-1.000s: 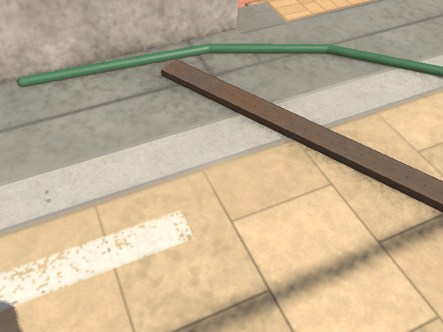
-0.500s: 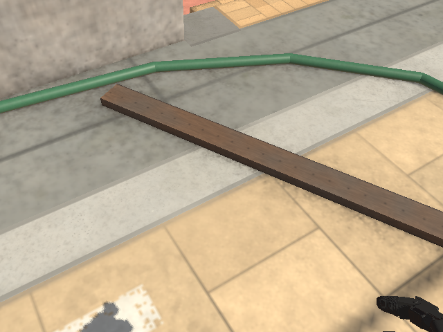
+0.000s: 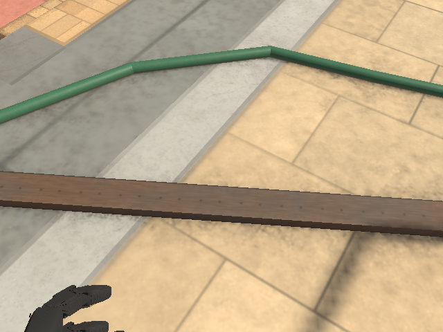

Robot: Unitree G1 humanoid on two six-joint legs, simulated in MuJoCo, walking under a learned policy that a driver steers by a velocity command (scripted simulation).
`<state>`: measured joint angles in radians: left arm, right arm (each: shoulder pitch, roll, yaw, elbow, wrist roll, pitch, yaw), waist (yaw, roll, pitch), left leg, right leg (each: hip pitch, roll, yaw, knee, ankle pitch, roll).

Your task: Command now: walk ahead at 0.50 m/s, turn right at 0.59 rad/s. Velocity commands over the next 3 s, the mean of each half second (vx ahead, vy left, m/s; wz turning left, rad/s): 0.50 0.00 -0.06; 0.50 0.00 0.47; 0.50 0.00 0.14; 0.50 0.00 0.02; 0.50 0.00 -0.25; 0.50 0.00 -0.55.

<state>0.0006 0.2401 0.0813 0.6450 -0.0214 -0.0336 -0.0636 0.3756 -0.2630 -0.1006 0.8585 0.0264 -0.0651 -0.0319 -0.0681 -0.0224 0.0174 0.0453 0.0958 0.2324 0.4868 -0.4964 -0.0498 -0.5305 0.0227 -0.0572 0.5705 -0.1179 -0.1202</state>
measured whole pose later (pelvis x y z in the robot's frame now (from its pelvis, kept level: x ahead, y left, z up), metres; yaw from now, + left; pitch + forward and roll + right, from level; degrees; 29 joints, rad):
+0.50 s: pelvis +0.30 +0.03 +0.00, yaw +2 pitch +3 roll -2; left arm 0.31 0.28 0.08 0.83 -0.01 -0.06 0.00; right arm 0.10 -0.26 -0.05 0.69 0.02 -0.07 0.05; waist 0.05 0.03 0.01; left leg -0.54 0.02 0.02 0.55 -0.05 0.09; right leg 0.06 0.03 -0.08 0.36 -0.45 -0.01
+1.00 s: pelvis +0.57 +0.05 +0.03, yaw +17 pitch +4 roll -3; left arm -0.01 0.23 0.04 0.68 0.01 -0.11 -0.03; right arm 0.36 -0.30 -0.06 0.75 0.04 -0.03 -0.02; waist -0.08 0.05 0.02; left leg -0.08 -0.05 -0.24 0.42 -0.37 0.06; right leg -0.48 0.04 0.05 0.47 -0.25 -0.06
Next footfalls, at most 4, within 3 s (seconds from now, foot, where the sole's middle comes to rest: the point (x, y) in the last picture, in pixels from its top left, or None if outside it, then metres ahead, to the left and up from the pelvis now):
0.50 left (171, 325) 0.47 0.13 -0.75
0.92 right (224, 224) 0.78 -0.05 -0.72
1.32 left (143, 257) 0.69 0.21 -0.75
1.72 right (179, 153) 1.11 0.10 -0.75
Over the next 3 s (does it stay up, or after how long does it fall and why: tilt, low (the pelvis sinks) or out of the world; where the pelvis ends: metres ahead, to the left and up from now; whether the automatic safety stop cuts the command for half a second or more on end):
stays up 1.52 0.27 0.06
